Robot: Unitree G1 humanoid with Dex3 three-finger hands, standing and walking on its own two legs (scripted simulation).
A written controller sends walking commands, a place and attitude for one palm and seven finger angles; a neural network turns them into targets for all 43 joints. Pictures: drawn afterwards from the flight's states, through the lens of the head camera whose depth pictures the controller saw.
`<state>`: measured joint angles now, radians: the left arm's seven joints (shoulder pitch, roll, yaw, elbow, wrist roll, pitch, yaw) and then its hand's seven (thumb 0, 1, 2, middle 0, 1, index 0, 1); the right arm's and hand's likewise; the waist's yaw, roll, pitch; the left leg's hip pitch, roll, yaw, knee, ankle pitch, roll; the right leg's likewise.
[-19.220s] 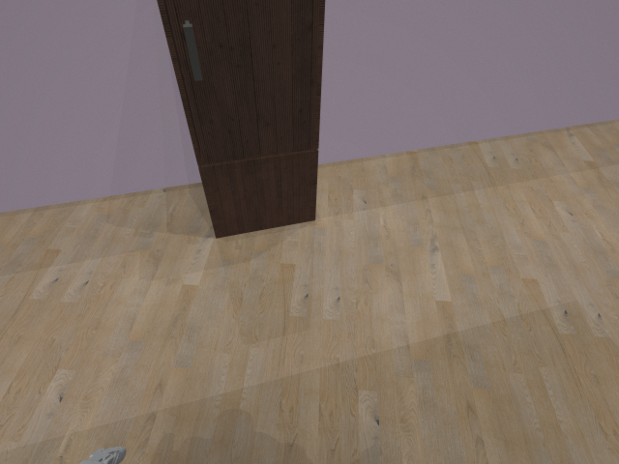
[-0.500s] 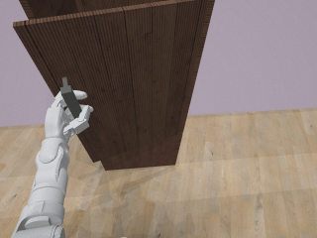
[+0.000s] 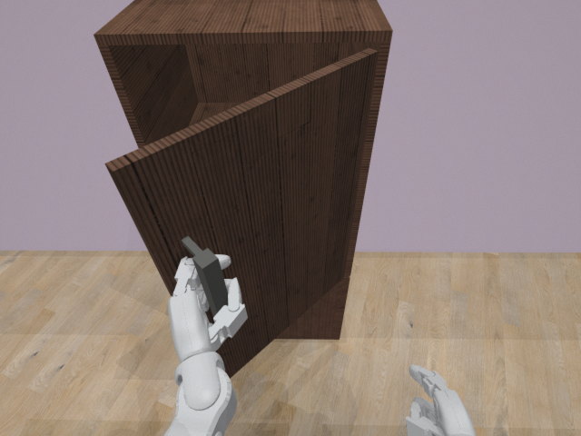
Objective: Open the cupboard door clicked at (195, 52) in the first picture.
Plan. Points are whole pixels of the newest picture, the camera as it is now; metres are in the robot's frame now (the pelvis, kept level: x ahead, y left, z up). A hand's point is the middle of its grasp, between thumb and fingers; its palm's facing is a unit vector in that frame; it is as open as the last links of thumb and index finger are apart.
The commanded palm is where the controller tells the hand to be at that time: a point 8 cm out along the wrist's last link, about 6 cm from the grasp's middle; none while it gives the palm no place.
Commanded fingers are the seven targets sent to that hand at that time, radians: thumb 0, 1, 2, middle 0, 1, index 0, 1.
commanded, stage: open thumb and fingers to let go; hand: left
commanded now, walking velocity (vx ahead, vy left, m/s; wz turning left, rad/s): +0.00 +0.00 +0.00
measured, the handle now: (207, 281) +0.31 +0.13 +0.07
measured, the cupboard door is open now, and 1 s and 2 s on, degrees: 44 43 45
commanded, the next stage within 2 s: slide the hand sideways off the handle in 0.84 s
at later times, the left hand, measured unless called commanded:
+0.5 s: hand (234, 304) +0.28 +0.09 +0.07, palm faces +0.38 -0.92 +0.00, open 11.8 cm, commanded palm +0.23 +0.13 +0.07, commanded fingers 0.00 -0.50 0.30 -0.28 -1.05 -0.28 -1.05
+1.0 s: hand (230, 308) +0.27 +0.09 +0.07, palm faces +0.28 -0.96 -0.03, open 14.8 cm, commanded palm +0.23 +0.13 +0.07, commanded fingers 0.00 -0.50 0.30 -0.15 -0.30 -0.15 -0.30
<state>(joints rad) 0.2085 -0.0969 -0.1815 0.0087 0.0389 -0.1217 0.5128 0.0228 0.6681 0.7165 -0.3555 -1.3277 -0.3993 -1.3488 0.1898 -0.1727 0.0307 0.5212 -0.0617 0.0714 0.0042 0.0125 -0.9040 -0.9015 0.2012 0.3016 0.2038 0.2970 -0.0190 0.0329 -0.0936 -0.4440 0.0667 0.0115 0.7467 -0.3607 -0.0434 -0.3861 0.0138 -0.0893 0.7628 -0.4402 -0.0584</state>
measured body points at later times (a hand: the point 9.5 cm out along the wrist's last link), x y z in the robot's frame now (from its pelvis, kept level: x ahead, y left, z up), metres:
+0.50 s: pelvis +0.00 +0.00 -0.01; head +0.01 -0.03 +0.44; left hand +0.25 +0.14 +0.07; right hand +0.18 -0.22 -0.11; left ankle +0.01 +0.16 -0.71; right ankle -0.02 -0.08 -0.71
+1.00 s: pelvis -0.02 +0.02 -0.01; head -0.01 +0.01 +0.44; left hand +0.25 +0.14 +0.07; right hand +0.17 -0.18 -0.10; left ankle +0.01 +0.16 -0.71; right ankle -0.02 -0.08 -0.71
